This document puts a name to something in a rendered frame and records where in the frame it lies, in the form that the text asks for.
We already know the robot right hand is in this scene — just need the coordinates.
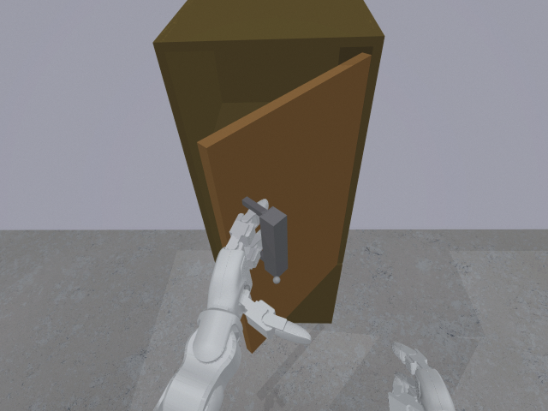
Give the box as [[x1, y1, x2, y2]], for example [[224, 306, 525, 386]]
[[388, 342, 455, 411]]

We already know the cupboard door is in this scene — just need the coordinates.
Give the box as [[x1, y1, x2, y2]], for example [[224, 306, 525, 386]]
[[197, 52, 372, 353]]

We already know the robot left forearm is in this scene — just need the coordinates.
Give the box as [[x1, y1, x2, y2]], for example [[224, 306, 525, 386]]
[[152, 308, 243, 411]]

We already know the robot left hand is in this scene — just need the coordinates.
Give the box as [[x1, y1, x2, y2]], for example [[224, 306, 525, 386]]
[[207, 199, 311, 344]]

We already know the handle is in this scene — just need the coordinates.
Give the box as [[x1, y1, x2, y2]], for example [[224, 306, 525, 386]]
[[242, 197, 288, 277]]

